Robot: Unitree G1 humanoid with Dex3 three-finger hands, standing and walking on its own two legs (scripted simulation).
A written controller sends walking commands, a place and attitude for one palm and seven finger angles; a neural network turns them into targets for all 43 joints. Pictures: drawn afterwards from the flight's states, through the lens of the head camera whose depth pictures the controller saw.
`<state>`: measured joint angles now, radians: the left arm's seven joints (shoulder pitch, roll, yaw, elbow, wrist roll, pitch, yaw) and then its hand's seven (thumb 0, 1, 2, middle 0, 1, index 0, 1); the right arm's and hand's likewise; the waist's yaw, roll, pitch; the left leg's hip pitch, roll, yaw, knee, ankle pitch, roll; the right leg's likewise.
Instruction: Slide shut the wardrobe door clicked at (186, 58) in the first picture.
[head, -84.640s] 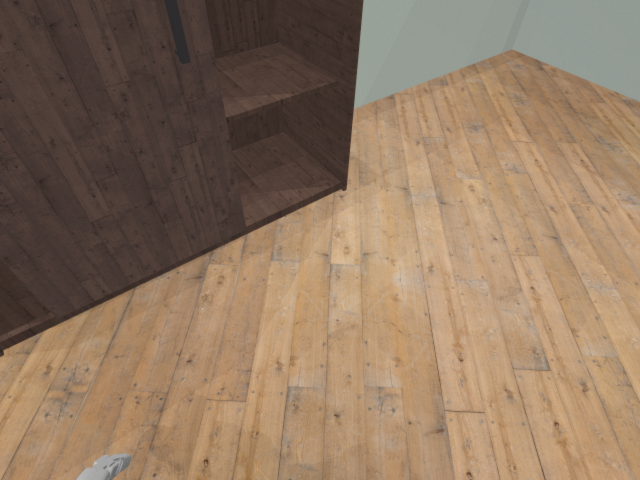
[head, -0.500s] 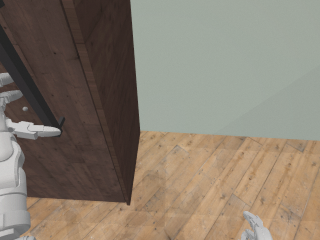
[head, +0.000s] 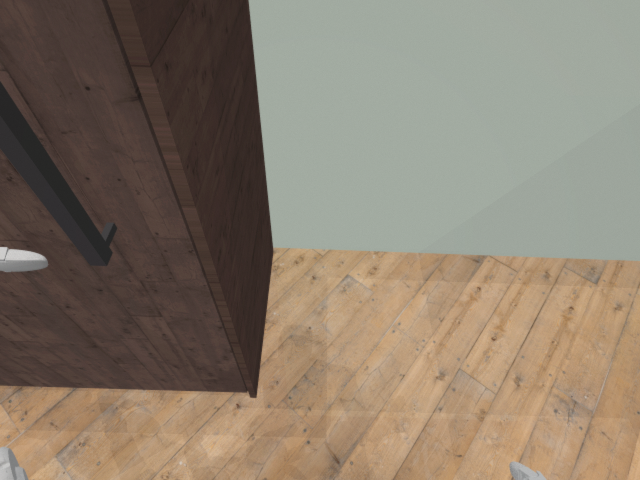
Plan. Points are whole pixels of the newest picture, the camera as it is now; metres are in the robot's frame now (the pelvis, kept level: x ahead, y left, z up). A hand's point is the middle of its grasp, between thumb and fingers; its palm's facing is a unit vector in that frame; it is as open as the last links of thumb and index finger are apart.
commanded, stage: slip the hand off the handle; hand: left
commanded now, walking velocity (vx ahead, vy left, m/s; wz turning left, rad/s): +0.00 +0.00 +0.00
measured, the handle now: (45, 152) +0.38 +0.32 +0.20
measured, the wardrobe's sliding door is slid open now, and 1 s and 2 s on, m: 0.00 0.00 0.00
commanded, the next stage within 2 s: draw the hand back to the body in 0.58 s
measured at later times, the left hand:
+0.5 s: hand out of the picture +0.25 +0.38 +0.16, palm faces +0.58 -0.78 -0.23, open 14.6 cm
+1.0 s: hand out of the picture +0.22 +0.32 +0.17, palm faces +0.17 -0.98 -0.11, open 14.6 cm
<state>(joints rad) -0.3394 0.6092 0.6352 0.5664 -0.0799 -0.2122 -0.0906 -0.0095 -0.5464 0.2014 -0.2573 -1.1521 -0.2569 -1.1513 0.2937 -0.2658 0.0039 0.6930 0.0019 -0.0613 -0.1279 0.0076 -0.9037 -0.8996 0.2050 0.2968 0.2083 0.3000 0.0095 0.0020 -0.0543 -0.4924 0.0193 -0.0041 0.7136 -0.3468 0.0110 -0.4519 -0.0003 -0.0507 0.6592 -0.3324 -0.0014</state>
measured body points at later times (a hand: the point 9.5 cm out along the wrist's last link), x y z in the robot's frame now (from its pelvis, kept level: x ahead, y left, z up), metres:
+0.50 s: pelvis +0.00 +0.01 +0.00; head +0.01 +0.02 +0.45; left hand +0.21 +0.42 +0.17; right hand +0.19 -0.21 -0.08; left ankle +0.01 +0.11 -0.72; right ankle +0.00 -0.12 -0.72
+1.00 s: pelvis +0.01 +0.00 +0.01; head -0.02 -0.01 +0.46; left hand +0.21 +0.37 +0.18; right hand +0.20 -0.24 -0.05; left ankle +0.01 +0.11 -0.72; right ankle +0.00 -0.12 -0.72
